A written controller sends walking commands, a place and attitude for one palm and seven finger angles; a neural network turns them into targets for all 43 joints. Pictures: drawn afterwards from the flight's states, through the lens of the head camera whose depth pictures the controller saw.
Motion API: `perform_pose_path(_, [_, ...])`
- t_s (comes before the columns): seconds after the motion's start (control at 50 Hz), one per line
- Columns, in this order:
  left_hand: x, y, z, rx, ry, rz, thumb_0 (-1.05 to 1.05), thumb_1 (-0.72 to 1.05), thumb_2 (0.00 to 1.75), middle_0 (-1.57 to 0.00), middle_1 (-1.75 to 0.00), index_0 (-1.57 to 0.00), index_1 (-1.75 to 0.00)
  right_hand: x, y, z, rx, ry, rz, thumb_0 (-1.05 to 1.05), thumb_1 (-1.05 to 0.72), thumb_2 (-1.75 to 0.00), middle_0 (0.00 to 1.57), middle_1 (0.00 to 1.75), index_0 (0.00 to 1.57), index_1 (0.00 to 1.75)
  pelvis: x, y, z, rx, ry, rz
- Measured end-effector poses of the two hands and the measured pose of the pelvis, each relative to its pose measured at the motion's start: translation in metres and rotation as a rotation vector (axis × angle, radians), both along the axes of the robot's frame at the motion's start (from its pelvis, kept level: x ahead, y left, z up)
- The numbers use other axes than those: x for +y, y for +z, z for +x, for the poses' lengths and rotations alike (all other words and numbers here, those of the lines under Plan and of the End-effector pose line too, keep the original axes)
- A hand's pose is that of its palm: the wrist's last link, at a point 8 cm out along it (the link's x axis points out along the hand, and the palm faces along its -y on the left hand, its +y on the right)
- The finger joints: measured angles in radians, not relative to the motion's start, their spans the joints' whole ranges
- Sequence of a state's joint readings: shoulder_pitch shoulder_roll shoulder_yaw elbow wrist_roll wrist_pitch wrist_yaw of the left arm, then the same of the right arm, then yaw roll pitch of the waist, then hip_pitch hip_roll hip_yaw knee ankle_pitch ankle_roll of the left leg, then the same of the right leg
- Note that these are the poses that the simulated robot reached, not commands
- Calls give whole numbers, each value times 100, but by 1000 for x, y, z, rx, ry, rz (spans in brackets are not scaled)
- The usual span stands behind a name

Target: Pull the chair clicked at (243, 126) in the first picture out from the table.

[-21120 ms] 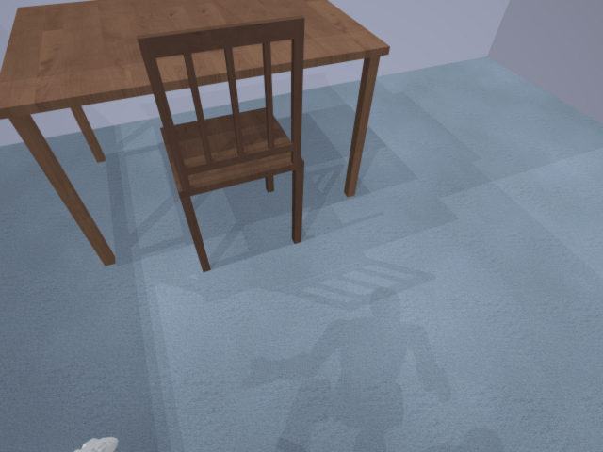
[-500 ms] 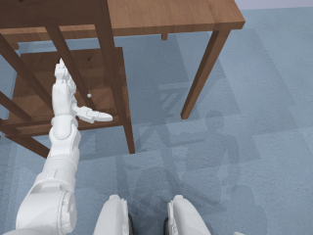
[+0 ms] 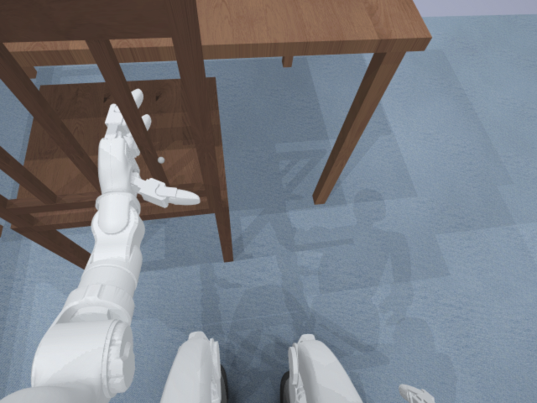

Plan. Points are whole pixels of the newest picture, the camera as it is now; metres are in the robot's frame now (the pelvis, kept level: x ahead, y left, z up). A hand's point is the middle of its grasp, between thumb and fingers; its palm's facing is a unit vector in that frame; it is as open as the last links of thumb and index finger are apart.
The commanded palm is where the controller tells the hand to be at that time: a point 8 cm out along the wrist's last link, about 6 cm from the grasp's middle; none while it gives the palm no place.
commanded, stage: hook a spindle and tug to test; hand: left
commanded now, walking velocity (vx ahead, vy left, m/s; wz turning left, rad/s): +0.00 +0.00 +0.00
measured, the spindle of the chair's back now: (66, 141) +0.48 +0.27 +0.05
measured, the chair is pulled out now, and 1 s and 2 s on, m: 0.00 0.01 0.11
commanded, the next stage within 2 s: step backward, pulling the chair out in 1.22 s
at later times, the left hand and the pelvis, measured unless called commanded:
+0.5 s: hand (163, 157) +0.47 +0.14 +0.02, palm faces +0.10 -0.99 -0.03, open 7.1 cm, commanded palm +0.44 +0.18 +0.03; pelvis +0.00 +0.00 +0.00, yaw +0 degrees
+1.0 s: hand (160, 171) +0.44 +0.14 +0.03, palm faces +0.09 -1.00 -0.02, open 5.0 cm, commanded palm +0.40 +0.18 +0.03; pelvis +0.01 +0.00 +0.01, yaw -1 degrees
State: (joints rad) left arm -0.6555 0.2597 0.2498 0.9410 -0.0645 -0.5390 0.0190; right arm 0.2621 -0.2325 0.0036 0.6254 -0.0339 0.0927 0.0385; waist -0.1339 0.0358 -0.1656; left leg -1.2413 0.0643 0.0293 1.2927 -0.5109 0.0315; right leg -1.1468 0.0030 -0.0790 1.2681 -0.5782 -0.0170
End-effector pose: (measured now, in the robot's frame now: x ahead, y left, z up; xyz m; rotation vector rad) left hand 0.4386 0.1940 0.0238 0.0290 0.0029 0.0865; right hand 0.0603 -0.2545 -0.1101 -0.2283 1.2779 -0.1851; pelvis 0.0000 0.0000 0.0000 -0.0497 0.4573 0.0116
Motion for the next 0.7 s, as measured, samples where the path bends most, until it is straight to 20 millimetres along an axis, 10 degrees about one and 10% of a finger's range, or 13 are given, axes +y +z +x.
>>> perform_pose_path(0.36, [-2,0,3,7,10,2,-1,-1,51,-45,-129,-46,-130,2,2,-13,30,-27,8,1,-90,-90,21,30,20,30,0,2,2,0,-7,2])
perform_pose_path(0.7, [-1,2,-2,1,11,-13,1,77,83,-50,-145,-49,-145,1,3,-5,8,-24,6,1,-90,-90,21,30,20,30,1,3,2,-4,-9,2])
